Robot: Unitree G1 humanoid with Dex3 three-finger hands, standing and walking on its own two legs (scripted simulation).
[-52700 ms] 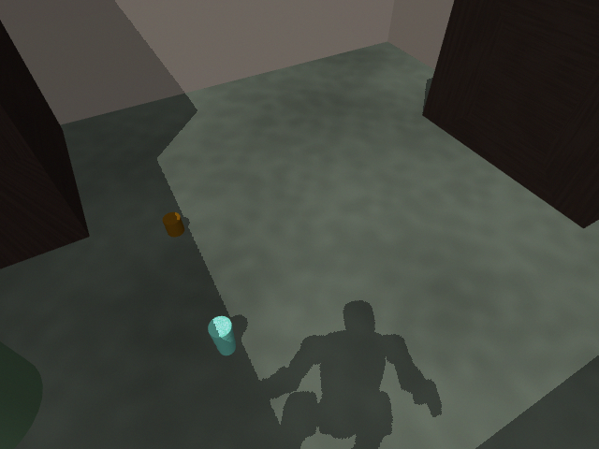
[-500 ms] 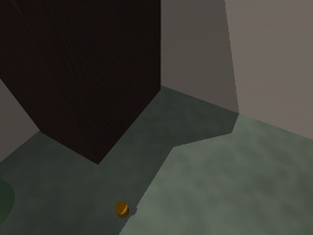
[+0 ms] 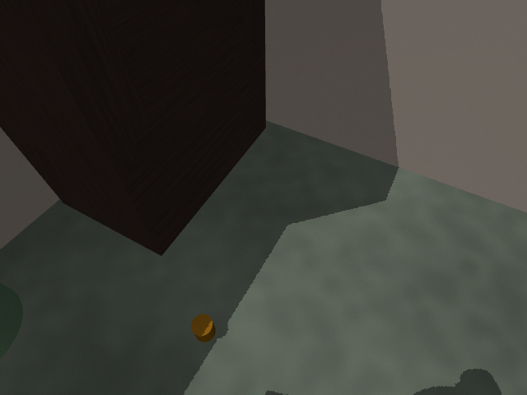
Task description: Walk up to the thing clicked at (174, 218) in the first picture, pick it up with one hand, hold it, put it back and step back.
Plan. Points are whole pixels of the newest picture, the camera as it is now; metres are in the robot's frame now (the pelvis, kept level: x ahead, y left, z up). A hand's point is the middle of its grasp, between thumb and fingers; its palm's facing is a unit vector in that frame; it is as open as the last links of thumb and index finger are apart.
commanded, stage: step back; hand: left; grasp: from above
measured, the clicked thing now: (203, 328) +0.44 +0.23 -0.73
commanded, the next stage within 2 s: none
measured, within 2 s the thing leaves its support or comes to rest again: neither
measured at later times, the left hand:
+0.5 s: hand out of the picture +0.03 +0.28 -0.17, palm faces -0.10 -0.92 -0.38, open 7.4 cm
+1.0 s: hand out of the picture -0.12 +0.31 -0.16, palm faces +0.00 -0.92 -0.39, open 7.4 cm
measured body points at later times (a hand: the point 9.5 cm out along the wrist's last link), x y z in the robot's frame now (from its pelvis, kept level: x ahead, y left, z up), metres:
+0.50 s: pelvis -0.10 +0.03 -0.02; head -0.03 +0.03 +0.42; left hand +0.03 +0.33 -0.15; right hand -0.02 -0.28 -0.13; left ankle -0.02 +0.14 -0.74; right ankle -0.14 -0.10 -0.71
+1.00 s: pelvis -0.25 +0.04 -0.02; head -0.19 +0.05 +0.42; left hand -0.12 +0.35 -0.14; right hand -0.16 -0.28 -0.13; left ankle -0.23 +0.15 -0.74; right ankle -0.18 -0.10 -0.71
